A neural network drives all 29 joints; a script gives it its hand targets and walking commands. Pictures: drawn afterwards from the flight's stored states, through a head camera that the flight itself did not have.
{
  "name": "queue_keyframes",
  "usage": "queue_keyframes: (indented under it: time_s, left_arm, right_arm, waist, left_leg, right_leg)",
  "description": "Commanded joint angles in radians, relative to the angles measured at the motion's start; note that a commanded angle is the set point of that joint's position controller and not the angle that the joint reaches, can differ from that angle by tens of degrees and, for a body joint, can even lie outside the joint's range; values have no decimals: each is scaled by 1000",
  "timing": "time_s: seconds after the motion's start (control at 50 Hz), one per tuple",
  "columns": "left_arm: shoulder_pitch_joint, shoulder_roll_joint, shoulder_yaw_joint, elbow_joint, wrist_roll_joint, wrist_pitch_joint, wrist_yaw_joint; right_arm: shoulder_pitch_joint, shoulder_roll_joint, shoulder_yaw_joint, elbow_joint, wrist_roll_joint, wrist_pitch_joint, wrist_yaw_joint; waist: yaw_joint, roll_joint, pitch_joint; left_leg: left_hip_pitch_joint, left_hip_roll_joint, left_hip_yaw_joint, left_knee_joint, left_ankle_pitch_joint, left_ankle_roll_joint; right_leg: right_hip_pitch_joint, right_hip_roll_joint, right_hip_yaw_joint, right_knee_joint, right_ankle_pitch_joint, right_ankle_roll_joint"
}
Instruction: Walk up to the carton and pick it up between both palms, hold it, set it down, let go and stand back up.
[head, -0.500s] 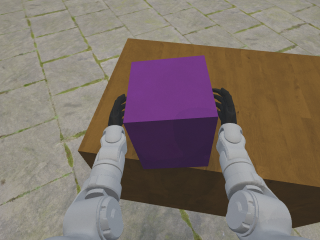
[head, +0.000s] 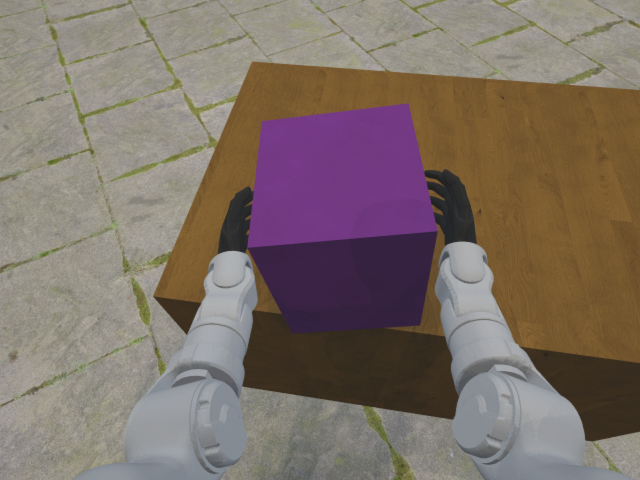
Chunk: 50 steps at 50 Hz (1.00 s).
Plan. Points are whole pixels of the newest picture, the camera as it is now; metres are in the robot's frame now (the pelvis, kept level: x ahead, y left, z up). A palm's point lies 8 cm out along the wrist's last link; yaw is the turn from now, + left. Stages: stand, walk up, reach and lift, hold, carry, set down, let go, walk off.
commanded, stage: set down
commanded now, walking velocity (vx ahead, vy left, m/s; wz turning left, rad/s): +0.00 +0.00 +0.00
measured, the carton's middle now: (345, 228) +0.45 +0.01 -0.01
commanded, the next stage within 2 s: none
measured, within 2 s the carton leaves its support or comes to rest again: rests again in 0.52 s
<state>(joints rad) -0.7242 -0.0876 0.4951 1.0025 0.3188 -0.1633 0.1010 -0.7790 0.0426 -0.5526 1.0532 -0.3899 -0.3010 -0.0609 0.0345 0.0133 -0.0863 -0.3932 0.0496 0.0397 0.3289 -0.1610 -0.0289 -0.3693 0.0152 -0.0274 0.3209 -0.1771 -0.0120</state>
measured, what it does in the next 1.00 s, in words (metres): stands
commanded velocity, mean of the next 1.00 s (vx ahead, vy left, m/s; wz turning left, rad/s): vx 0.00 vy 0.00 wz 0.00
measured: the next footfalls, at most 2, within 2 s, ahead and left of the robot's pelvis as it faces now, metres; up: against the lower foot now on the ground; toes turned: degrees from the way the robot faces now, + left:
none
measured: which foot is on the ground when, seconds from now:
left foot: down 0.00-1.00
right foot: down 0.00-1.00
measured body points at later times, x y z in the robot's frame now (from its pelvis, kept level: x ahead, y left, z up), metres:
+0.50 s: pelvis -0.01 +0.00 +0.00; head +0.08 +0.00 +0.44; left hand +0.40 +0.15 +0.02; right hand +0.42 -0.14 +0.04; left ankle -0.02 +0.14 -0.75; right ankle -0.03 -0.11 -0.75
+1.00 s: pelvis +0.00 +0.00 +0.00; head +0.09 +0.00 +0.44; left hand +0.41 +0.14 +0.02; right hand +0.42 -0.15 +0.02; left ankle -0.02 +0.14 -0.75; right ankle -0.03 -0.11 -0.75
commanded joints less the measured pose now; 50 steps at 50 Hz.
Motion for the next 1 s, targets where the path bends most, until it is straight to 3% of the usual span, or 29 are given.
queue_keyframes:
  time_s: [0.0, 0.26, 0.36, 0.46, 0.58, 0.72, 0.8, 0.98]
  left_arm:
    - [-710, -458, -250, -108, 36, -88, -88]
    - [-669, -457, -200, -90, 94, -80, -75]
    - [-631, -457, -191, -81, 113, -82, -73]
    - [-613, -458, -180, -70, 118, -86, -77]
    - [-599, -440, -156, -60, 129, -87, -80]
    - [-564, -435, -138, -53, 151, -87, -84]
    - [-544, -431, -128, -49, 156, -88, -87]
    - [-504, -435, -113, -49, 177, -77, -90]
  right_arm:
    - [-559, 564, 258, 0, -92, -51, 143]
    - [-521, 514, 158, 37, -146, -55, 160]
    - [-529, 507, 144, 29, -153, -70, 163]
    - [-504, 512, 139, 35, -174, -68, 166]
    - [-502, 506, 118, 9, -194, -68, 170]
    - [-505, 509, 120, -37, -201, -78, 171]
    - [-487, 505, 127, -31, -203, -79, 172]
    - [-464, 491, 109, -41, -213, -77, 177]
  waist:
    - [-3, -59, -681]
    - [-7, -19, -620]
    - [4, -34, -620]
    - [-10, -37, -597]
    - [-5, -63, -574]
    - [9, -67, -567]
    - [0, -86, -558]
    - [3, -74, -520]
  left_leg:
    - [119, -23, 83, 11, 318, 12]
    - [207, -13, 90, 29, 357, -10]
    - [203, -15, 92, 38, 372, -9]
    - [180, -15, 92, 25, 334, -2]
    - [141, -17, 94, 6, 283, 13]
    - [110, -22, 100, 1, 259, 21]
    - [98, -23, 98, -1, 266, 29]
    - [123, -21, 95, -1, 261, 28]
  right_leg:
    - [424, -25, -40, 107, 671, 59]
    - [291, -6, -67, 64, 504, 36]
    - [288, -6, -69, 64, 499, 31]
    - [293, -10, -66, 68, 496, 37]
    - [298, -17, -63, 64, 469, 43]
    - [328, -24, -56, 70, 478, 47]
    - [345, -25, -55, 78, 517, 52]
    - [298, -22, -58, 58, 455, 44]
